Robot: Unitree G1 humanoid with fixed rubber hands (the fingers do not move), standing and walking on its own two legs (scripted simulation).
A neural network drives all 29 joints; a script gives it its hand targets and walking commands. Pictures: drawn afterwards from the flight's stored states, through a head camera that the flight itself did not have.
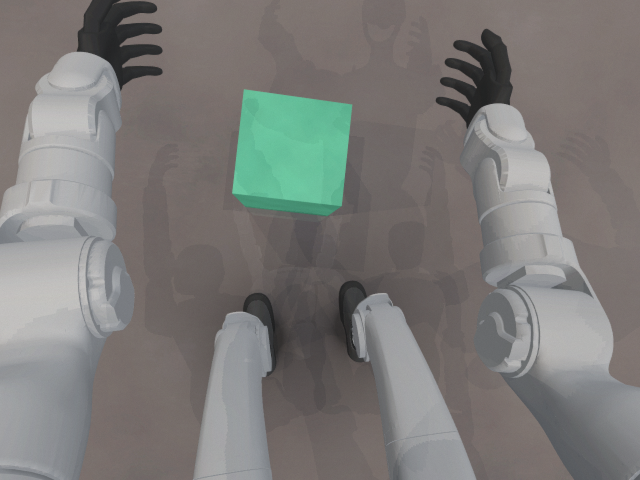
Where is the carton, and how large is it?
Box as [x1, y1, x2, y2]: [232, 89, 351, 215]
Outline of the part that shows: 244,89 232,193 245,206 320,215 327,215 341,205 351,104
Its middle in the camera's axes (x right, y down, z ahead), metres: -0.06 -0.17 +0.86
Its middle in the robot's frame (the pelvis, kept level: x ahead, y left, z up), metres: +0.53 -0.02 -0.53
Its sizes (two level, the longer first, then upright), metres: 0.210 0.200 0.250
